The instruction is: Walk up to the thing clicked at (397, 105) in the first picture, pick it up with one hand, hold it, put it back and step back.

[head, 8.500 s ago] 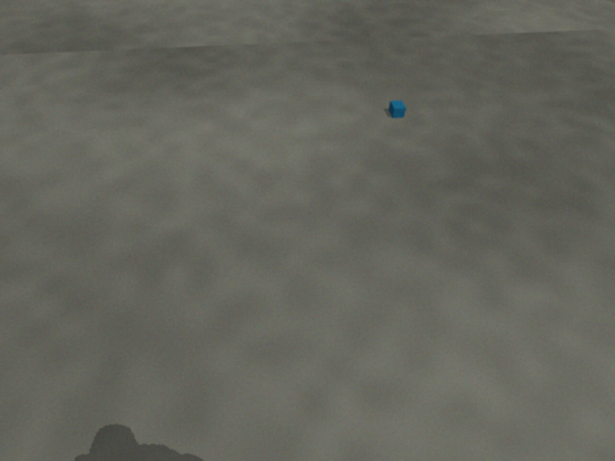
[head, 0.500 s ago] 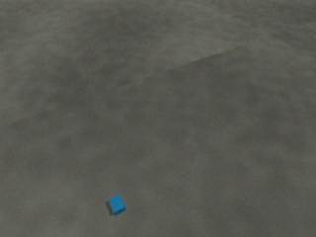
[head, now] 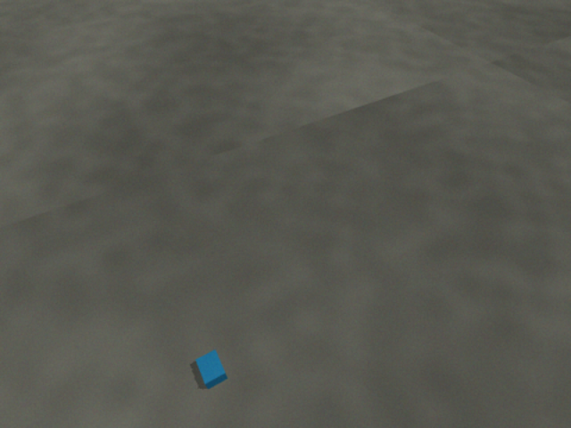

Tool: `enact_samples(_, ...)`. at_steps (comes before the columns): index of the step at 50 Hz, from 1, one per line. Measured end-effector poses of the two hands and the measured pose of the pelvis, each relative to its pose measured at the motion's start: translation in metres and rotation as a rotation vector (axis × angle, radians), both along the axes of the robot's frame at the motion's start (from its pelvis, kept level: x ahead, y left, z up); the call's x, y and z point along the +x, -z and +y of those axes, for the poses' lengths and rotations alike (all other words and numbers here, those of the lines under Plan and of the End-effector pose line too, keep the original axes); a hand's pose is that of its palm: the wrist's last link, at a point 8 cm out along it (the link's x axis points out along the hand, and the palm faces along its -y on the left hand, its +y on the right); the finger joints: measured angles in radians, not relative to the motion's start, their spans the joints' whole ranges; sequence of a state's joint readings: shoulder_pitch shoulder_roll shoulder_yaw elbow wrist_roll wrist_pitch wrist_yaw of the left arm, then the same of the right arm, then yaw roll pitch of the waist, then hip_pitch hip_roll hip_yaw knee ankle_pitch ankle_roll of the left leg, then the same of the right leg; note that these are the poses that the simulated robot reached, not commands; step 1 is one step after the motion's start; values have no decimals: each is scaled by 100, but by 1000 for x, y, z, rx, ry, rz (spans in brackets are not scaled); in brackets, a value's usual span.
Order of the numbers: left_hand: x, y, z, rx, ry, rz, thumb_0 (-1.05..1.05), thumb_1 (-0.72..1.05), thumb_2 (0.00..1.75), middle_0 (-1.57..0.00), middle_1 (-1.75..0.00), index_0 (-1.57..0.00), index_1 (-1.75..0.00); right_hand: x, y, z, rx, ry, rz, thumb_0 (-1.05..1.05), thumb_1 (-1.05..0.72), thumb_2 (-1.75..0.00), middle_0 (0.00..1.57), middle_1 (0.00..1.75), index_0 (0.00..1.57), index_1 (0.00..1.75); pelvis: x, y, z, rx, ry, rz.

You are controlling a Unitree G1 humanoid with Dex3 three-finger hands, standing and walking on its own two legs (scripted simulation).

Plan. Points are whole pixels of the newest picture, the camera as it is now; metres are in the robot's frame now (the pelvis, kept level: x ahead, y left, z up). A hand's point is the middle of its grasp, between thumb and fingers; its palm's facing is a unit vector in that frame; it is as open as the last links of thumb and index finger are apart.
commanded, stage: stand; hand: left
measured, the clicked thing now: (211, 369) +0.44 +0.25 -0.75
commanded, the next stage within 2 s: rise first in 1.82 s
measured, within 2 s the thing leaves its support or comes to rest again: neither
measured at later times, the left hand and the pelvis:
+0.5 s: hand out of the picture +0.08 +0.26 -0.15, palm faces -0.03 -0.94 -0.35, open 7.4 cm; pelvis +0.00 +0.00 +0.00, yaw +0 degrees
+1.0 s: hand out of the picture +0.08 +0.26 -0.15, palm faces -0.04 -0.94 -0.35, open 7.4 cm; pelvis +0.00 +0.00 +0.00, yaw +0 degrees
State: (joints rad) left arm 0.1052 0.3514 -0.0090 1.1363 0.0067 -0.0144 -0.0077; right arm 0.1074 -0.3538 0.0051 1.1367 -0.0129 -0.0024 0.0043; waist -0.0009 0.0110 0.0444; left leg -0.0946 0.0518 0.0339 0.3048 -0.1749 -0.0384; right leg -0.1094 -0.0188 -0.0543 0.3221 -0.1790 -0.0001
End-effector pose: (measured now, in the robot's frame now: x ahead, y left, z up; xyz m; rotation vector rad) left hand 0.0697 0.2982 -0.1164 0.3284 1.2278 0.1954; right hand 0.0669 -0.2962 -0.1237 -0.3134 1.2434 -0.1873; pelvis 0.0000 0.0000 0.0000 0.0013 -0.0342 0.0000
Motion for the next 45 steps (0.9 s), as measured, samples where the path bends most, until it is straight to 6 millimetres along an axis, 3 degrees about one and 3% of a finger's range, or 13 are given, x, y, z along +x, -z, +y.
enact_samples(45, 4, 1, 1, -1, 7, -1, 1, 90, 89, -20, -30, -20, -30, 0, -2, 0, -4, 10, -1, 0, -90, -90, 21, 30, 21, 30, 3, 0, 1, -1, 6, -1)
